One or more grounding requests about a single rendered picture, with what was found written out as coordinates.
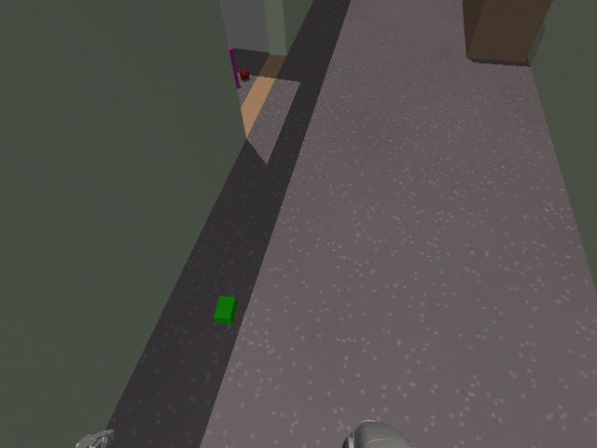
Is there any left robot hand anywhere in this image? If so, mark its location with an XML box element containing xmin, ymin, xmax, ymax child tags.
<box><xmin>76</xmin><ymin>429</ymin><xmax>116</xmax><ymax>448</ymax></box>

